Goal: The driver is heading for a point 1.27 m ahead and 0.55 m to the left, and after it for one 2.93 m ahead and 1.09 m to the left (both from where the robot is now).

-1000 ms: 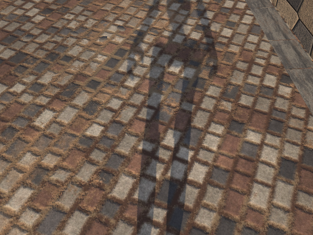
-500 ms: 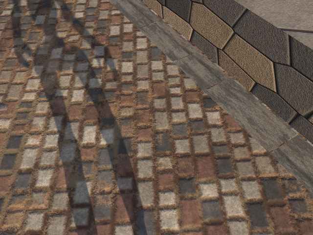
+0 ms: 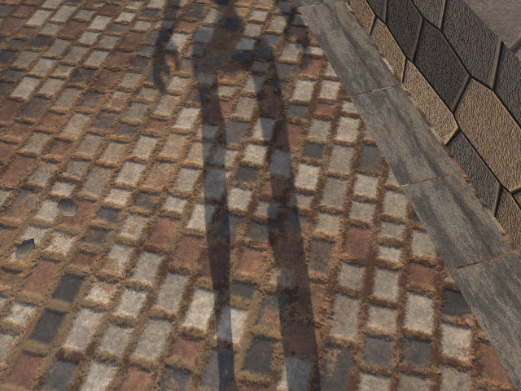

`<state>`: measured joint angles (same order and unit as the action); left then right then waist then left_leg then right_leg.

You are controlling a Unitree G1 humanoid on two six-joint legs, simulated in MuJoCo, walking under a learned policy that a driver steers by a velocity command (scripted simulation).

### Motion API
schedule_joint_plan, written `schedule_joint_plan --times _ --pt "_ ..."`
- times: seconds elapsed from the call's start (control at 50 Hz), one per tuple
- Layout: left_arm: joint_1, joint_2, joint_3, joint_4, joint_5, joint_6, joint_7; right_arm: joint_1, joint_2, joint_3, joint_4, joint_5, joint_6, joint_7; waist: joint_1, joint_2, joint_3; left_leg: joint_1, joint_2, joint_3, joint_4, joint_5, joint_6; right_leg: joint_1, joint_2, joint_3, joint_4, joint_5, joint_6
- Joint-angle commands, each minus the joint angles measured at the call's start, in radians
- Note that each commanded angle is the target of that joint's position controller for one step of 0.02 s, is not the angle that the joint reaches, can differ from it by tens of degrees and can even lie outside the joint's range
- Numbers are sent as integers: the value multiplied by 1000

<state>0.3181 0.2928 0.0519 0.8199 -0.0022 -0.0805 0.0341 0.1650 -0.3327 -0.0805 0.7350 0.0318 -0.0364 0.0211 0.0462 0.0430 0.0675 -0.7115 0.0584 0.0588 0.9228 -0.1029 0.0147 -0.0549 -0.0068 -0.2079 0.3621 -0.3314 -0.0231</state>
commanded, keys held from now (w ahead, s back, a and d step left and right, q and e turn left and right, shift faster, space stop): q+shift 0.68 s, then shift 0.32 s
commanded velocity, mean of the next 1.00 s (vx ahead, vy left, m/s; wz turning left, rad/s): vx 0.10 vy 0.00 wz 0.80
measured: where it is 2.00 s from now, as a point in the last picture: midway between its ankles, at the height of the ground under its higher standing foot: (195, 360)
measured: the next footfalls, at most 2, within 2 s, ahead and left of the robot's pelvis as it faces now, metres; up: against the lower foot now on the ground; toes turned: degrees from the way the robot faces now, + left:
left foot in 0.12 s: +0.30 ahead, +0.06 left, +0.00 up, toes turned +7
right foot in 0.56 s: +0.44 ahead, -0.09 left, +0.00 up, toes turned +43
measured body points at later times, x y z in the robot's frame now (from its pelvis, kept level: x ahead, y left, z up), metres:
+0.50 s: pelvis +0.24 -0.04 -0.01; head +0.27 -0.01 +0.44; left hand +0.32 +0.30 -0.08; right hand +0.52 -0.23 -0.08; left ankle +0.26 +0.05 -0.74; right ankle +0.41 -0.14 -0.71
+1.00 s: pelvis +0.26 -0.06 -0.01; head +0.27 -0.02 +0.44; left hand +0.14 +0.23 -0.12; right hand +0.57 -0.11 -0.09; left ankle +0.17 +0.01 -0.74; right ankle +0.41 -0.12 -0.73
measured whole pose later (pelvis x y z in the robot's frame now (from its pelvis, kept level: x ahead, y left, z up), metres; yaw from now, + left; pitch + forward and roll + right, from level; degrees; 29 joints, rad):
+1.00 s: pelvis +0.26 -0.06 -0.01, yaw +49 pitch +1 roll -1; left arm 0.17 0.30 0.06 0.73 0.00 0.02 0.02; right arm 0.19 -0.27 -0.04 0.61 0.00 0.06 0.00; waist 0.03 -0.02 0.04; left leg -0.26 -0.01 -0.02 0.54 -0.31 0.02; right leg -0.37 -0.07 -0.05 0.59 -0.30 0.02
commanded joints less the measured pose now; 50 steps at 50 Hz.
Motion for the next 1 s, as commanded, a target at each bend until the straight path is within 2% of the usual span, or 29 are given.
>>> schedule_joint_plan --times 0.02,0.06,0.1,0.12,0.14,0.16,0.18,0.2,0.22,0.28,0.34,0.38,0.42,0.52,0.54,0.56,0.58,0.6,0.62,0.64,0.66,0.7,0.78,0.84,0.88,0.94,0.96,0.98,1.0 --pt "-204 135 28 -122 -7 -16 40 86 32 13 -43 -20 -18 37 -93 -117 -82 302 -67 69 -251 253 -5 -139 -160 -22 -27 828 -53" --pt "-208 179 42 -131 -32 -4 40 167 -33 -13 -42 -13 -2 52 -144 -148 -149 432 -122 88 -266 211 34 -87 -182 -16 114 1007 -33" --pt "-245 183 46 -153 -47 6 22 353 -148 -64 -18 -13 19 41 -254 -119 -233 679 -147 53 -295 200 107 -136 -184 7 432 960 -6" --pt "-233 116 29 -147 -41 4 3 374 -173 -74 -6 -7 25 21 -259 20 -178 774 -117 -17 -396 298 141 -263 -96 21 704 383 40" --pt "-167 0 -1 -168 21 -1 -21 271 -227 -72 -45 -25 23 3 -139 322 -118 837 13 -289 -337 889 236 -512 89 56 1115 -387 88" --pt "55 60 -7 -192 4 -12 -33 176 -272 -60 -148 -85 -10 14 -36 272 -440 1014 269 -818 -461 756 479 -647 139 325 1296 -364 109" --pt "-21 181 12 -196 -6 -15 -37 94 -238 -66 -206 -60 -7 26 -85 84 -470 975 259 -852 -563 392 466 -640 92 393 1256 -271 84" --pt "-128 198 21 -224 -9 -8 -30 42 -192 -55 -215 -28 -7 26 -67 -29 -300 821 200 -770 -594 210 412 -685 66 382 1151 -194 74" --pt "-162 179 20 -221 9 6 -13 13 -156 -44 -218 -5 -4 17 -41 -121 -252 707 157 -716 -600 155 363 -656 28 383 1072 -153 76" --pt "-184 144 21 -226 19 36 -5 -18 -148 -46 -224 -16 17 -12 -7 -84 -170 468 51 -541 -583 374 300 -519 16 371 822 -137 96" --pt "-221 72 5 -225 14 35 -2 4 -170 -58 -220 -11 48 -50 -25 -62 -242 468 0 -493 -525 519 254 -474 59 348 606 -24 129" --pt "-238 67 5 -219 4 44 -4 -13 -173 -62 -232 -3 73 -66 -33 -17 -271 466 -22 -500 -514 381 212 -446 76 356 520 69 135" --pt "-275 67 10 -223 2 49 -7 -23 -161 -60 -241 -1 87 -72 -49 33 -243 436 -44 -526 -522 189 177 -422 90 363 438 116 129" --pt "-280 100 38 -217 -2 27 -20 -34 -129 -56 -257 -7 94 -59 -59 139 -187 439 -67 -641 -467 6 131 -288 89 385 148 141 92" --pt "-240 108 47 -200 -3 21 -22 -48 -117 -52 -263 -1 94 -56 -36 130 -185 410 -97 -631 -415 -68 106 -199 60 373 22 241 72" --pt "-231 145 58 -200 6 25 -18 15 -62 -35 -256 -4 95 -51 -65 8 -227 323 -164 -548 -256 -391 65 -53 -104 480 -25 286 2" --pt "-250 208 67 -222 34 43 -11 74 -41 -27 -267 -5 93 -48 -115 -230 -225 150 -292 -339 -44 -588 8 25 -315 702 -25 451 -144" --pt "-238 184 70 -223 55 45 -11 68 -140 -52 -277 -14 76 -34 -109 -308 -223 62 -207 -293 173 -525 -38 -34 -411 842 -73 361 -236" --pt "-279 128 57 -246 45 47 -4 51 -198 -69 -251 -6 76 -31 -96 -234 -179 58 -146 -261 256 -432 -61 -80 -351 736 -72 243 -220" --pt "-314 96 48 -255 31 57 6 57 -195 -71 -230 -4 87 -34 -98 -179 -142 58 -125 -237 303 -355 -75 -123 -272 614 -64 157 -172" --pt "-327 92 43 -264 20 65 16 78 -173 -65 -216 -10 98 -38 -97 -153 -124 55 -113 -204 379 -306 -88 -149 -233 539 -59 163 -150" --pt "-303 95 36 -256 23 77 27 73 -122 -44 -223 -7 103 -37 -78 -137 -97 64 -84 -129 394 -258 -101 -188 -194 433 -74 238 -154" --pt "-207 132 47 -219 25 89 18 -2 -68 -16 -250 -13 88 -45 -17 -172 -148 100 -46 -104 180 -298 -113 -70 -221 390 -63 317 -208" --pt "-223 163 58 -209 9 93 -1 7 -46 0 -237 -22 82 -39 -18 -210 -174 247 -41 -74 -19 -350 -93 -91 -240 359 -57 317 -216" --pt "-206 167 58 -193 -1 93 -8 23 -58 0 -218 -18 83 -33 -15 -235 -174 316 -55 -51 -143 -336 -75 -93 -256 362 -43 322 -217" --pt "-179 162 51 -156 -29 93 -11 110 -52 -2 -164 -23 85 -22 -62 -226 -170 513 -92 -16 -494 -140 -6 -149 -239 324 40 394 -164" --pt "-123 132 42 -130 -32 87 -13 118 -76 -5 -161 -27 87 -23 -57 -170 -174 627 -52 -87 -563 -47 32 -236 -205 282 97 311 -91" --pt "-111 54 18 -147 10 78 -27 130 -141 -15 -173 -31 92 -34 -30 76 -206 766 166 -355 -576 178 101 -415 -107 171 313 8 13" --pt "-194 64 21 -197 19 69 -20 86 -179 -22 -174 -63 84 -29 -58 234 -169 603 329 -492 -589 233 272 -513 -31 173 394 -263 57"
Keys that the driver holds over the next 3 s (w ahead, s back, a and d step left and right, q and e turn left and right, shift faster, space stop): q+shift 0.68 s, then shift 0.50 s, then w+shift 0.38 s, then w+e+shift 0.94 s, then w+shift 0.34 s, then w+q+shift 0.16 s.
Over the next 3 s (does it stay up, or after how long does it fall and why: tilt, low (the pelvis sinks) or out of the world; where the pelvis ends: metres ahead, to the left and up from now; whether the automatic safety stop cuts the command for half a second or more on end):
stays up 1.38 0.54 0.00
